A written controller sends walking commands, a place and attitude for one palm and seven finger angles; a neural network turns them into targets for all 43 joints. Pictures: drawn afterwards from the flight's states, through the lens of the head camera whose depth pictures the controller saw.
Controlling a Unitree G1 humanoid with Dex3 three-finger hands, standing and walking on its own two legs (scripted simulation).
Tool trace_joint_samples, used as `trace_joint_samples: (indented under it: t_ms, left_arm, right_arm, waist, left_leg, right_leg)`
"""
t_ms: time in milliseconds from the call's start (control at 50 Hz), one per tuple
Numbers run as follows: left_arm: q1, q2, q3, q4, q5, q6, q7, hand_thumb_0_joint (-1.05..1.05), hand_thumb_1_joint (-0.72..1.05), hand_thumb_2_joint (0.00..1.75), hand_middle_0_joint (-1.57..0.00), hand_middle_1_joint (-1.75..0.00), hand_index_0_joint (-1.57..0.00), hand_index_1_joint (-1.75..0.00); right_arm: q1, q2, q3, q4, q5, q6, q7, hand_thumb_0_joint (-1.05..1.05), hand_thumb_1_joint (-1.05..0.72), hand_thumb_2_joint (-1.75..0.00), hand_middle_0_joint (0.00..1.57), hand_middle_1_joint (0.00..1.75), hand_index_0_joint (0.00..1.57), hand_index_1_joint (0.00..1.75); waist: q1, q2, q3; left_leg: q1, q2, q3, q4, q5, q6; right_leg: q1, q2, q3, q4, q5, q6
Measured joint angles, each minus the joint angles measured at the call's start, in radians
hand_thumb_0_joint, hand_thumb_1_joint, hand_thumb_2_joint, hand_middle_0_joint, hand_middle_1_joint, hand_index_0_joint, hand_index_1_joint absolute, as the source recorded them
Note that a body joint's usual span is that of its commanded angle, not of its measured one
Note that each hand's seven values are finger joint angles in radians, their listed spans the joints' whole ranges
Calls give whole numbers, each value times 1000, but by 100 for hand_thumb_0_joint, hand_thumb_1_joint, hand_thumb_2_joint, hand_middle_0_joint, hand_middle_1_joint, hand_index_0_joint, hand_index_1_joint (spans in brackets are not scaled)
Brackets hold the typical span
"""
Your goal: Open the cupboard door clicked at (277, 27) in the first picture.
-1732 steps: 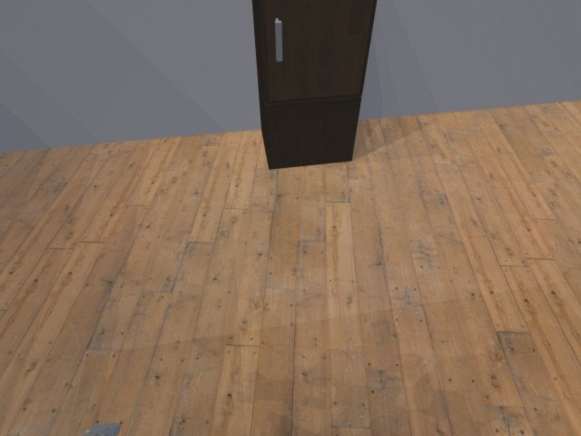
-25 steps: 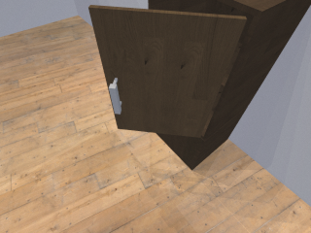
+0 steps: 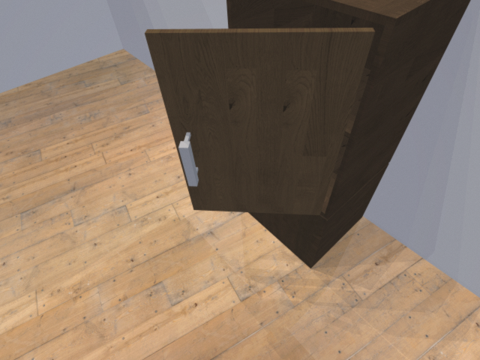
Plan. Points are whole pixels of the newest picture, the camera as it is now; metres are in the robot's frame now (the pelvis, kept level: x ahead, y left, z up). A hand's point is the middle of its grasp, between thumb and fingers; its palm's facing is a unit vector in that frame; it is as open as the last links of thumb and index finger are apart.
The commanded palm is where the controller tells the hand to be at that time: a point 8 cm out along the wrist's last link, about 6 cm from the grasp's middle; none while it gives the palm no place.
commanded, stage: look again from close up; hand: left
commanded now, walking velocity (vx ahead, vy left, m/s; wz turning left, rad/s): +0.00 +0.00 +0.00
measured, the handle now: (190, 159) +0.60 +0.18 -0.07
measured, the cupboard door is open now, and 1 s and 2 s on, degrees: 44 44 44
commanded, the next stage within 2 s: come to a stop and stand still in 0.60 s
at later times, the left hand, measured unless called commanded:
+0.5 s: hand out of the picture +0.05 +0.15 -0.17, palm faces +0.02 -0.97 -0.23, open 7.3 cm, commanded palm none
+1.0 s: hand out of the picture +0.03 +0.15 -0.17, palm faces +0.03 -0.97 -0.25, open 7.4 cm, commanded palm none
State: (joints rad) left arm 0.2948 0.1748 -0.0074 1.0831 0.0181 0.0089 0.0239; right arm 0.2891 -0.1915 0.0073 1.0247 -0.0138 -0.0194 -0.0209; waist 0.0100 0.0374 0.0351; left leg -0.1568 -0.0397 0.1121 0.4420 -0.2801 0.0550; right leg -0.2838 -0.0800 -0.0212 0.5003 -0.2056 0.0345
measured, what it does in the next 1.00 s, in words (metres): stands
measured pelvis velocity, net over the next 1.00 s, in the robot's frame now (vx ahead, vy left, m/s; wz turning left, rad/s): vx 0.01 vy -0.04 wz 0.03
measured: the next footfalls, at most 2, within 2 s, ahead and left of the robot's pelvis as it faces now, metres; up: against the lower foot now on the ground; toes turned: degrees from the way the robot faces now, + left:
none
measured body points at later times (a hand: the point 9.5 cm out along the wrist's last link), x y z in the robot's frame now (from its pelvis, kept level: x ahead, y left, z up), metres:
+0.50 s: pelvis +0.02 -0.03 +0.00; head +0.03 -0.05 +0.45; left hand +0.05 +0.20 -0.15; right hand +0.03 -0.26 -0.16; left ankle -0.02 +0.08 -0.74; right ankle +0.04 -0.14 -0.74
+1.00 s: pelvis +0.01 -0.04 +0.00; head +0.03 -0.05 +0.45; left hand +0.03 +0.20 -0.15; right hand +0.04 -0.28 -0.16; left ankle -0.02 +0.08 -0.74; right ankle +0.04 -0.14 -0.74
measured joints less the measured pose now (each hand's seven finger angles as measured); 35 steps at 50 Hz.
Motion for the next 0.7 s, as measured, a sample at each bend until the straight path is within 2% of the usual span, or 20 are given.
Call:
trace_joint_samples:
  t_ms: [180, 400, 700]
  left_arm:
    - [-49, -23, -5, 13, -2, -11, 5, 0, 91, 90, -20, -30, -20, -30]
    - [-81, -10, 2, 14, -4, -22, 6, 0, 92, 90, -20, -30, -20, -30]
    - [-72, -1, 5, 24, -5, -25, 1, 0, 91, 90, -20, -30, -20, -30]
  right_arm:
    - [-7, 17, 4, 57, 1, -8, -5, 1, -91, -90, 20, 30, 20, 30]
    - [-18, 29, 1, 89, 0, -10, -8, 1, -91, -90, 20, 30, 20, 30]
    - [-36, 15, -6, 100, 1, -8, -10, 1, -91, -90, 20, 30, 20, 30]
  waist:
    - [-9, -8, 6]
    - [-14, -18, 5]
    - [-9, -30, 4]
  left_leg:
    - [25, 13, -7, -17, -2, -17]
    - [40, 39, -24, -25, -6, -44]
    - [50, 67, -43, -34, -4, -71]
  right_leg:
    - [20, 13, -9, -4, -12, -12]
    - [38, 37, -29, -10, -25, -37]
    - [60, 64, -51, -33, -23, -62]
